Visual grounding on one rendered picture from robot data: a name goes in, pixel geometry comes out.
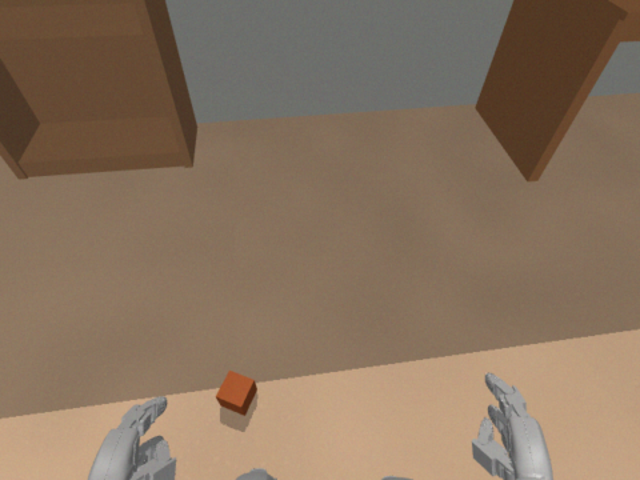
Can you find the bookshelf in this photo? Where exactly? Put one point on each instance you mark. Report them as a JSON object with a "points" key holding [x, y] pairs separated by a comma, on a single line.
{"points": [[92, 86]]}

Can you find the cube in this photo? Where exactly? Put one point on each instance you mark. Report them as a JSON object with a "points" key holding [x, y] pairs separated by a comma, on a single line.
{"points": [[236, 392]]}

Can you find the desk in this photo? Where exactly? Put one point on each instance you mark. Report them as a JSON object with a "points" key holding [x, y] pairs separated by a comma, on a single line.
{"points": [[549, 57]]}

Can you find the right robot hand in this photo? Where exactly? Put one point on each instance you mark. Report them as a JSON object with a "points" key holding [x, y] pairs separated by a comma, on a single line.
{"points": [[521, 435]]}

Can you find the left robot hand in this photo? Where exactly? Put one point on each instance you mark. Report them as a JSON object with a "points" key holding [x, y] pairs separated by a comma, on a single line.
{"points": [[121, 458]]}

